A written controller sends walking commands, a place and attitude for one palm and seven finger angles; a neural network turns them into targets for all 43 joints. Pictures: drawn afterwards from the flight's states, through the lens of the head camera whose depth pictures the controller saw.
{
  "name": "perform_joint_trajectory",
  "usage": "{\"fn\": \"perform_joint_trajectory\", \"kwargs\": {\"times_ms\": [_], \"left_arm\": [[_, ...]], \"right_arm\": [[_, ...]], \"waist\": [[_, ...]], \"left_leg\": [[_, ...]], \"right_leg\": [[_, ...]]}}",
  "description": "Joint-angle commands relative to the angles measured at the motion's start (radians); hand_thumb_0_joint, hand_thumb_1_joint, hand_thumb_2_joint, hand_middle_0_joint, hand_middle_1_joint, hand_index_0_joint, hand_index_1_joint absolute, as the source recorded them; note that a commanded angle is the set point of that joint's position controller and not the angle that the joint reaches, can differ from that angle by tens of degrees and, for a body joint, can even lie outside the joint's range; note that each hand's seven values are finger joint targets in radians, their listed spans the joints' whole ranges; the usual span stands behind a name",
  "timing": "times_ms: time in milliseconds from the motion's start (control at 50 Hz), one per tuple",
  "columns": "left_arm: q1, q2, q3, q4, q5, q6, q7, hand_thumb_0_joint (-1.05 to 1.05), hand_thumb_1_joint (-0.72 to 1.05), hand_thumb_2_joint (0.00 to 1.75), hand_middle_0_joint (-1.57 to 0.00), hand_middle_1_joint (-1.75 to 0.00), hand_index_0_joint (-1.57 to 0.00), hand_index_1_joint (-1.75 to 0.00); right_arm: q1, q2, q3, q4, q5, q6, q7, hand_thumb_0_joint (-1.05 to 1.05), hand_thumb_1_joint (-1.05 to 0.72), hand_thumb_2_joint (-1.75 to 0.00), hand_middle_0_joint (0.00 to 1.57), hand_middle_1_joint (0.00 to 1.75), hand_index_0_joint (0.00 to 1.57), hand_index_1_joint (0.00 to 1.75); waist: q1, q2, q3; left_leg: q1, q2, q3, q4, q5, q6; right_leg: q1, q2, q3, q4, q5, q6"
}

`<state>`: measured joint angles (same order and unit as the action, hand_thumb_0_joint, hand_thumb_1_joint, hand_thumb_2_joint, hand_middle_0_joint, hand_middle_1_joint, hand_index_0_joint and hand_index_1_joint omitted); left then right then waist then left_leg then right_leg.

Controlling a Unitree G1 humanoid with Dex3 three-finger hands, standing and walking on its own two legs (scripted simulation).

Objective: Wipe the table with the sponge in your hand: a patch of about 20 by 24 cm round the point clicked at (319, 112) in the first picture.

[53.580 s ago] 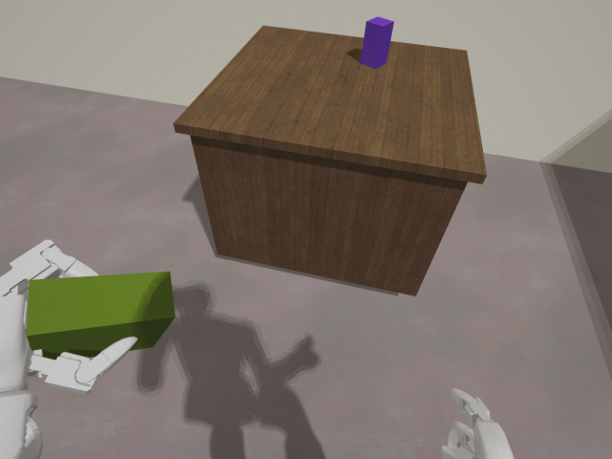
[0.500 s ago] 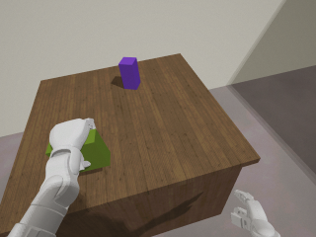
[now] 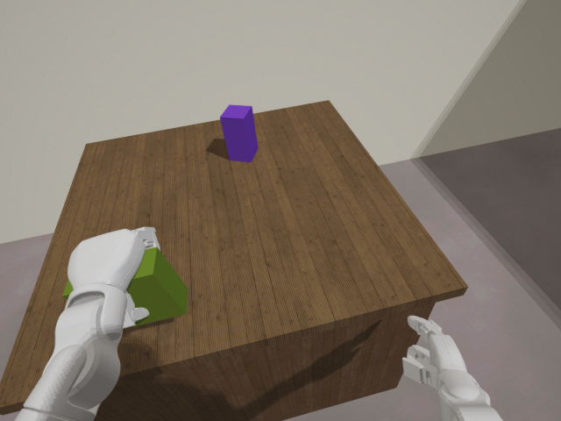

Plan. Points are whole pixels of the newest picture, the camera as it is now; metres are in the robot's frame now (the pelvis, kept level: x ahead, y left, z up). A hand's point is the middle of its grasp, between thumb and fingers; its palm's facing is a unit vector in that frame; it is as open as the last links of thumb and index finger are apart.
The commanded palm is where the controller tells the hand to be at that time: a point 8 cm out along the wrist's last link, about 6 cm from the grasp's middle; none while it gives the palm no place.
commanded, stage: bring the sponge back beside the body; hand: left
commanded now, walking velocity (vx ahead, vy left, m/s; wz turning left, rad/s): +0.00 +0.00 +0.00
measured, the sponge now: (137, 297) +0.25 +0.27 +0.06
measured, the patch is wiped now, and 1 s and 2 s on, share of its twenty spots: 1.00 1.00 1.00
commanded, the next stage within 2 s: step back with the hand held close in 1.06 s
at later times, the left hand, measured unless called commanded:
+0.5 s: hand (99, 306) +0.20 +0.28 +0.10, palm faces +0.06 -0.11 -0.99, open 9.2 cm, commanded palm +0.16 +0.27 +0.18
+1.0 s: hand (78, 327) +0.17 +0.29 +0.11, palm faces +0.06 -0.12 -0.99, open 9.2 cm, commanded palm +0.14 +0.28 +0.18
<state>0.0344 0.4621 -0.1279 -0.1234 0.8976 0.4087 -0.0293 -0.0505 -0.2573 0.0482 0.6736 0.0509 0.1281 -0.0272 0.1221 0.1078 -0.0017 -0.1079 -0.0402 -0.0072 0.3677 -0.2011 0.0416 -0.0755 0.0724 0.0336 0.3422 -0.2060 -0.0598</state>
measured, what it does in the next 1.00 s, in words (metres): stands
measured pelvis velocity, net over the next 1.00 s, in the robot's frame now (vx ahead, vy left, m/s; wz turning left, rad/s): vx -0.02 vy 0.00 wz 0.00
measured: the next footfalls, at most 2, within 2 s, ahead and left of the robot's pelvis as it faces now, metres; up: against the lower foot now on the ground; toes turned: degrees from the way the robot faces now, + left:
none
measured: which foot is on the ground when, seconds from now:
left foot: down 0.00-1.00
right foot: down 0.00-1.00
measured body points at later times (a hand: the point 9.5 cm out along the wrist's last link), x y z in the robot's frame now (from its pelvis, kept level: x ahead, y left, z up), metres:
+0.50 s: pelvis -0.01 +0.00 +0.00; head -0.03 -0.04 +0.45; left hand +0.20 +0.28 +0.16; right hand +0.24 -0.20 -0.08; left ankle +0.00 +0.09 -0.75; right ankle -0.01 -0.09 -0.75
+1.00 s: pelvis -0.02 +0.00 +0.00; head -0.05 -0.03 +0.45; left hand +0.16 +0.29 +0.16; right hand +0.24 -0.18 -0.07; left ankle +0.00 +0.09 -0.75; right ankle -0.01 -0.09 -0.75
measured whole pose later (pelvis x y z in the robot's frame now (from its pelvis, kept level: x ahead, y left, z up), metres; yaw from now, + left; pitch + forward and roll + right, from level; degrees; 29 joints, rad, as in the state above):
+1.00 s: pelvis -0.02 +0.00 +0.00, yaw +0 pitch -6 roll -1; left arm 0.28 0.53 0.00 -0.34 0.85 0.35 -0.04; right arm -0.03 -0.25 0.05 0.68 0.03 0.08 -0.04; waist 0.14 0.11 0.02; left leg -0.10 -0.04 -0.01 0.41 -0.20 0.04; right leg -0.06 0.08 0.03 0.36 -0.19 -0.06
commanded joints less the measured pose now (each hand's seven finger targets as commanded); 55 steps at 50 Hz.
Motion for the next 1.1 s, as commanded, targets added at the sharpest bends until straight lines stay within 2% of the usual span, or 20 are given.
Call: {"fn": "perform_joint_trajectory", "kwargs": {"times_ms": [0, 40, 100, 180, 300, 340, 420, 440, 500, 540, 600, 660, 700, 720, 760, 780, 820, 840, 1020, 1080], "left_arm": [[-0.252, 0.278, 0.217, -0.242, 0.032, -0.015, 0.057, 0.00, 0.10, 1.30, -1.20, -1.60, -1.20, -1.60], [-0.241, 0.239, 0.188, -0.199, 0.031, -0.001, 0.056, 0.00, 0.10, 1.30, -1.20, -1.60, -1.20, -1.60], [-0.248, 0.255, 0.195, -0.270, 0.021, -0.006, 0.046, 0.00, 0.10, 1.30, -1.20, -1.60, -1.20, -1.60], [-0.163, 0.230, 0.184, -0.290, 0.015, -0.025, 0.033, 0.00, 0.10, 1.30, -1.20, -1.60, -1.20, -1.60], [-0.104, 0.290, 0.253, -0.352, 0.011, -0.042, 0.046, 0.00, 0.10, 1.30, -1.20, -1.60, -1.20, -1.60], [-0.080, 0.279, 0.255, -0.316, 0.012, -0.038, 0.054, 0.00, 0.10, 1.30, -1.20, -1.60, -1.20, -1.60], [-0.060, 0.292, 0.273, -0.373, -0.002, -0.041, 0.054, 0.00, 0.10, 1.30, -1.20, -1.60, -1.20, -1.60], [-0.023, 0.269, 0.257, -0.359, -0.006, -0.042, 0.053, 0.00, 0.10, 1.30, -1.20, -1.60, -1.20, -1.60], [0.009, 0.277, 0.266, -0.418, -0.022, -0.045, 0.045, 0.00, 0.10, 1.30, -1.20, -1.60, -1.20, -1.60], [0.041, 0.261, 0.255, -0.385, -0.021, -0.042, 0.038, 0.00, 0.10, 1.30, -1.20, -1.60, -1.20, -1.60], [0.040, 0.317, 0.302, -0.465, -0.019, -0.058, 0.039, 0.00, 0.10, 1.30, -1.20, -1.60, -1.20, -1.60], [0.102, 0.296, 0.301, -0.419, -0.019, -0.061, 0.036, 0.00, 0.10, 1.30, -1.20, -1.60, -1.20, -1.60], [0.061, 0.310, 0.309, -0.468, -0.028, -0.072, 0.042, 0.00, 0.10, 1.30, -1.20, -1.60, -1.20, -1.60], [0.037, 0.310, 0.304, -0.452, -0.016, -0.069, 0.042, 0.00, 0.10, 1.30, -1.20, -1.60, -1.20, -1.60], [0.062, 0.286, 0.290, -0.393, -0.021, -0.067, 0.041, 0.00, 0.10, 1.30, -1.20, -1.60, -1.20, -1.60], [0.049, 0.281, 0.277, -0.425, -0.024, -0.075, 0.041, 0.00, 0.10, 1.30, -1.20, -1.60, -1.20, -1.60], [0.015, 0.304, 0.295, -0.443, -0.012, -0.075, 0.042, 0.00, 0.10, 1.30, -1.20, -1.60, -1.20, -1.60], [0.049, 0.277, 0.280, -0.421, -0.016, -0.076, 0.043, 0.00, 0.10, 1.30, -1.20, -1.60, -1.20, -1.60], [0.039, 0.312, 0.311, -0.447, -0.004, -0.073, 0.041, 0.00, 0.10, 1.30, -1.20, -1.60, -1.20, -1.60], [0.081, 0.281, 0.287, -0.410, -0.027, -0.068, 0.041, 0.00, 0.10, 1.30, -1.20, -1.60, -1.20, -1.60]], "right_arm": [[-0.221, -0.106, -0.032, -0.169, 0.001, -0.046, -0.002, 0.00, -0.90, -0.90, 0.20, 0.30, 0.20, 0.30], [-0.219, -0.098, -0.027, -0.165, 0.004, -0.049, -0.003, 0.00, -0.90, -0.90, 0.20, 0.30, 0.20, 0.30], [-0.234, -0.105, -0.032, -0.179, 0.001, -0.052, -0.006, 0.00, -0.90, -0.90, 0.20, 0.30, 0.20, 0.30], [-0.221, -0.101, -0.034, -0.179, -0.001, -0.061, -0.006, 0.00, -0.90, -0.90, 0.20, 0.30, 0.20, 0.30], [-0.225, -0.106, -0.037, -0.182, -0.006, -0.067, -0.004, 0.00, -0.90, -0.90, 0.20, 0.30, 0.20, 0.30], [-0.218, -0.098, -0.035, -0.180, -0.006, -0.072, -0.005, 0.00, -0.90, -0.90, 0.20, 0.30, 0.20, 0.30], [-0.228, -0.104, -0.038, -0.191, -0.010, -0.078, -0.004, 0.00, -0.90, -0.90, 0.20, 0.30, 0.20, 0.30], [-0.227, -0.098, -0.038, -0.182, -0.005, -0.079, -0.003, 0.00, -0.90, -0.90, 0.20, 0.30, 0.20, 0.30], [-0.234, -0.104, -0.040, -0.193, -0.007, -0.082, -0.003, 0.00, -0.90, -0.90, 0.20, 0.30, 0.20, 0.30], [-0.224, -0.097, -0.036, -0.187, -0.007, -0.085, -0.005, 0.00, -0.90, -0.90, 0.20, 0.30, 0.20, 0.30], [-0.234, -0.106, -0.038, -0.194, -0.011, -0.085, -0.007, 0.00, -0.90, -0.90, 0.20, 0.30, 0.20, 0.30], [-0.216, -0.103, -0.034, -0.188, -0.015, -0.086, -0.007, 0.00, -0.90, -0.90, 0.20, 0.30, 0.20, 0.30], [-0.231, -0.102, -0.037, -0.191, -0.010, -0.089, -0.009, 0.00, -0.90, -0.90, 0.20, 0.30, 0.20, 0.30], [-0.224, -0.102, -0.034, -0.193, -0.017, -0.093, -0.012, 0.00, -0.90, -0.90, 0.20, 0.30, 0.20, 0.30], [-0.214, -0.105, -0.033, -0.180, -0.015, -0.090, -0.016, 0.00, -0.90, -0.90, 0.20, 0.30, 0.20, 0.30], [-0.215, -0.101, -0.037, -0.180, -0.012, -0.089, -0.016, 0.00, -0.90, -0.90, 0.20, 0.30, 0.20, 0.30], [-0.223, -0.101, -0.032, -0.189, -0.017, -0.101, -0.019, 0.00, -0.90, -0.90, 0.20, 0.30, 0.20, 0.30], [-0.216, -0.095, -0.035, -0.179, -0.013, -0.101, -0.017, 0.00, -0.90, -0.90, 0.20, 0.30, 0.20, 0.30], [-0.222, -0.101, -0.030, -0.185, -0.021, -0.102, -0.010, 0.00, -0.90, -0.90, 0.20, 0.30, 0.20, 0.30], [-0.211, -0.101, -0.034, -0.177, -0.016, -0.093, -0.008, 0.00, -0.90, -0.90, 0.20, 0.30, 0.20, 0.30]], "waist": [[-0.002, -0.034, -0.203], [-0.008, -0.060, -0.170], [-0.004, -0.013, -0.203], [-0.002, -0.038, -0.201], [0.011, -0.021, -0.169], [0.014, -0.057, -0.158], [0.027, -0.032, -0.187], [0.013, -0.044, -0.154], [0.013, -0.022, -0.149], [0.010, -0.057, -0.120], [0.015, -0.007, -0.141], [0.026, -0.039, -0.115], [0.009, -0.019, -0.109], [0.023, 0.001, -0.126], [0.014, -0.045, -0.084], [0.005, -0.024, -0.103], [0.021, 0.003, -0.135], [0.007, -0.028, -0.108], [0.030, 0.001, -0.137], [0.017, -0.027, -0.099]], "left_leg": [[0.072, 0.010, -0.081, -0.017, 0.248, 0.018], [0.061, 0.011, -0.081, -0.016, 0.238, 0.018], [0.073, 0.009, -0.082, -0.020, 0.210, 0.021], [0.079, 0.010, -0.086, -0.011, 0.237, 0.023], [0.066, 0.015, -0.097, -0.020, 0.200, 0.022], [0.055, 0.013, -0.095, -0.015, 0.198, 0.021], [0.061, 0.008, -0.092, 0.000, 0.193, 0.025], [0.063, 0.010, -0.092, 0.001, 0.200, 0.022], [0.064, 0.014, -0.098, -0.004, 0.182, 0.024], [0.053, 0.015, -0.097, -0.003, 0.167, 0.024], [0.059, 0.017, -0.103, -0.004, 0.154, 0.025], [0.053, 0.018, -0.104, -0.002, 0.153, 0.024], [0.055, 0.022, -0.108, -0.006, 0.128, 0.024], [0.054, 0.016, -0.102, 0.003, 0.129, 0.027], [0.052, 0.020, -0.104, -0.004, 0.128, 0.023], [0.060, 0.020, -0.099, -0.007, 0.131, 0.023], [0.060, 0.017, -0.105, -0.003, 0.138, 0.026], [0.058, 0.020, -0.105, -0.008, 0.142, 0.021], [0.034, 0.023, -0.108, -0.019, 0.135, 0.025], [0.037, 0.025, -0.102, -0.021, 0.129, 0.021]], "right_leg": [[0.043, -0.027, 0.141, -0.039, 0.247, -0.037], [0.022, -0.032, 0.126, -0.045, 0.227, -0.034], [0.036, -0.031, 0.142, -0.050, 0.189, -0.036], [0.036, -0.035, 0.121, -0.041, 0.219, -0.030], [0.024, -0.026, 0.146, -0.047, 0.158, -0.037], [0.017, -0.031, 0.134, -0.044, 0.149, -0.032], [0.036, -0.035, 0.145, -0.039, 0.162, -0.036], [0.009, -0.035, 0.150, -0.045, 0.164, -0.032], [0.008, -0.030, 0.159, -0.048, 0.142, -0.034], [-0.012, -0.036, 0.143, -0.054, 0.112, -0.026], [0.002, -0.029, 0.165, -0.052, 0.097, -0.032], [-0.014, -0.032, 0.140, -0.055, 0.087, -0.030], [-0.023, -0.026, 0.168, -0.063, 0.057, -0.032], [-0.013, -0.032, 0.153, -0.057, 0.064, -0.033], [-0.039, -0.029, 0.141, -0.070, 0.058, -0.030], [-0.032, -0.033, 0.145, -0.070, 0.060, -0.026], [-0.002, -0.028, 0.144, -0.056, 0.078, -0.035], [-0.019, -0.028, 0.142, -0.062, 0.071, -0.030], [0.024, -0.020, 0.127, -0.039, 0.082, -0.035], [-0.011, -0.026, 0.123, -0.060, 0.061, -0.028]]}}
